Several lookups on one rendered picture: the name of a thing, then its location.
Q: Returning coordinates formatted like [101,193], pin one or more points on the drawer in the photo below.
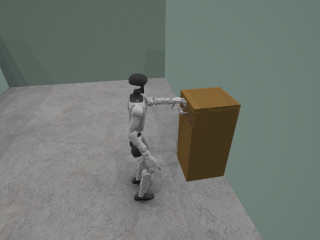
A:
[189,114]

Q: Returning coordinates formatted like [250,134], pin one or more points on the right robot upper arm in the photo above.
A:
[136,115]

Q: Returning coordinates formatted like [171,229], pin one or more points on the robot left shin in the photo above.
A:
[140,169]

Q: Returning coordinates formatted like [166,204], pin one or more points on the robot left thigh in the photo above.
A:
[145,141]

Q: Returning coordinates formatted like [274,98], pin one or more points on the left robot hand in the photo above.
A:
[178,100]

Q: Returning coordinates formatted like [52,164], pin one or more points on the cabinet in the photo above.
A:
[203,148]

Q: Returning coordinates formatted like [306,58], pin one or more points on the left robot forearm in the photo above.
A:
[162,101]

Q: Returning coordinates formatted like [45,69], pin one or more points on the right robot forearm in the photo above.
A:
[136,141]

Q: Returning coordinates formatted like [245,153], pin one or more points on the right robot hand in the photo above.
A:
[150,162]

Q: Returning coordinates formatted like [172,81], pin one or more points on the handle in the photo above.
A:
[181,111]

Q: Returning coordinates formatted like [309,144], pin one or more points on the left robot upper arm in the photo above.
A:
[149,101]

